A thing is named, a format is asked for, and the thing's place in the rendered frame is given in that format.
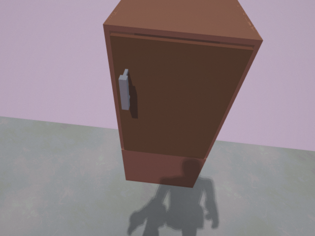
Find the cupboard door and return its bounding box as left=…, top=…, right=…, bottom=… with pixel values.
left=110, top=33, right=253, bottom=159

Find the handle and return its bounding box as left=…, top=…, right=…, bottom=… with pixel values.
left=119, top=69, right=130, bottom=110

